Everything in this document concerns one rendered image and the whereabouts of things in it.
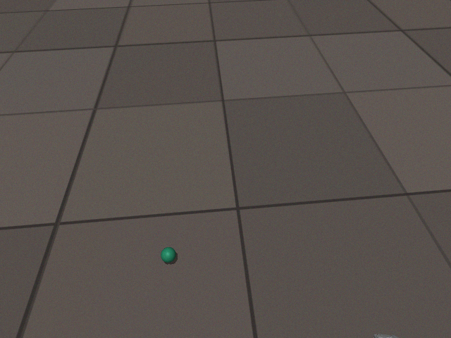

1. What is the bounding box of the ball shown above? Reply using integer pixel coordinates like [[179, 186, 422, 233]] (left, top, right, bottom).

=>
[[161, 247, 176, 263]]

